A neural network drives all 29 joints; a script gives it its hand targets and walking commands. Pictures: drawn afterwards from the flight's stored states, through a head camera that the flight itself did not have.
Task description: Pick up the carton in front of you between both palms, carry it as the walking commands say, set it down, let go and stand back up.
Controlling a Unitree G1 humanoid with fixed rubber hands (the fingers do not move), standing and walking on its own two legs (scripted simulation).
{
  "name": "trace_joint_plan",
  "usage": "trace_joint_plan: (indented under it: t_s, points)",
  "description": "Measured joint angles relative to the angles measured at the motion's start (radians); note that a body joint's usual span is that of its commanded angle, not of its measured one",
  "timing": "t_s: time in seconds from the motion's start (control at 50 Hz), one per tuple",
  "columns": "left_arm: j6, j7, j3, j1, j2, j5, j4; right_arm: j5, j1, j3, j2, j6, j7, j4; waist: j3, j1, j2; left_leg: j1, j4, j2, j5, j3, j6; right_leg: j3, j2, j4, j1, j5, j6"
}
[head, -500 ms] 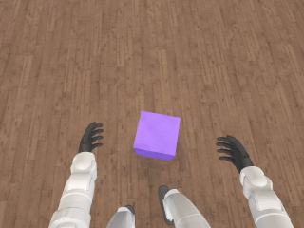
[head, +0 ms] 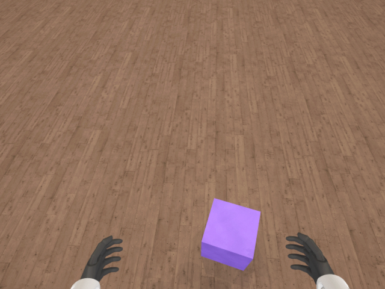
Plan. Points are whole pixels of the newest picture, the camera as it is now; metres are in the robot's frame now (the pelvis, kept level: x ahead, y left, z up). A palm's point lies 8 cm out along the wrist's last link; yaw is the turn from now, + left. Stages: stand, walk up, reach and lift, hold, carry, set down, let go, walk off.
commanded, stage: let go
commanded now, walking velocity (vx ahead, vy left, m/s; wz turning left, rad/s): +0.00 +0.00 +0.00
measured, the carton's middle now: (229, 235) +0.41 -0.13 -0.65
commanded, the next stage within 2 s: stand in 0.38 s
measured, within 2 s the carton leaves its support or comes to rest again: neither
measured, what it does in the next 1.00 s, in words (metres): shifts its weight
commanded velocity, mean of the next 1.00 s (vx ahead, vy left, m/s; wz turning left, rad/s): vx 0.00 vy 0.00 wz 0.00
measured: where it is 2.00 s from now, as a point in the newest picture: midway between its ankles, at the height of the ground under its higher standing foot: outside the picture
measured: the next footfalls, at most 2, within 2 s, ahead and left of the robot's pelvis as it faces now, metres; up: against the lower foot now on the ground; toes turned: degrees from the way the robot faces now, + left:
none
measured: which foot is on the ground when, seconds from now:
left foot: down 0.00-1.00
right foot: down 0.00-1.00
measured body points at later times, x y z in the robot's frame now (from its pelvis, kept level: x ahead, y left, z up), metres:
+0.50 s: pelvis -0.01 -0.03 -0.01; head -0.01 -0.05 +0.44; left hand +0.14 +0.23 -0.09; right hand +0.15 -0.30 -0.10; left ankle -0.07 +0.09 -0.74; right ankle +0.01 -0.14 -0.74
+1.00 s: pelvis +0.01 -0.05 -0.01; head +0.02 -0.07 +0.44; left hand +0.13 +0.25 -0.10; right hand +0.16 -0.34 -0.12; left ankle -0.07 +0.09 -0.74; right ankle +0.01 -0.14 -0.74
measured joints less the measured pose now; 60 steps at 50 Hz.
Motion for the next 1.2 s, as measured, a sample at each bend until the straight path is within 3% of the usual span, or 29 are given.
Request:
trace_joint_plan:
  t_s: [0.06,0.16,0.38,0.48,0.62,1.2]
  points:
    - [0.015,-0.010,-0.008,0.018,0.010,-0.012,-0.015,-0.006,0.002,-0.006,-0.002,0.013,0.001,0.000,0.007,0.006,0.006,0.025,-0.001,-0.003,-0.003,0.001,0.004,0.000,-0.004,-0.002,0.026,-0.003,0.004]
    - [0.002,0.013,-0.018,0.026,0.012,-0.029,0.018,-0.014,-0.013,-0.006,-0.019,0.079,-0.029,-0.014,-0.007,-0.001,0.005,0.021,0.031,-0.002,-0.021,0.009,0.003,0.004,0.000,0.041,0.015,-0.025,0.002]
    - [0.026,0.012,-0.020,-0.006,0.007,-0.020,0.031,-0.011,0.009,0.010,-0.032,0.139,-0.056,-0.046,0.002,-0.009,-0.001,0.036,0.042,0.025,-0.021,0.010,-0.028,0.000,0.027,0.070,0.019,-0.027,-0.027]
    - [-0.009,0.033,-0.005,-0.017,0.050,0.046,0.161,-0.045,0.000,0.011,-0.076,0.035,-0.077,0.070,-0.035,-0.013,0.018,-0.029,0.088,0.026,-0.036,-0.005,-0.041,-0.019,0.027,0.125,-0.047,-0.050,-0.039]
    - [-0.048,0.030,0.034,-0.010,0.122,0.046,0.268,-0.051,0.021,0.003,-0.135,-0.042,-0.075,0.190,-0.036,-0.001,0.036,-0.043,0.099,0.029,-0.050,-0.029,-0.054,-0.044,0.027,0.155,-0.064,-0.081,-0.056]
    - [-0.057,0.039,0.019,-0.093,0.131,0.020,0.457,-0.031,-0.029,0.047,-0.169,-0.071,-0.108,0.375,-0.022,0.005,0.020,0.054,-0.008,0.038,-0.009,-0.059,-0.068,-0.078,0.022,0.074,0.035,-0.067,-0.067]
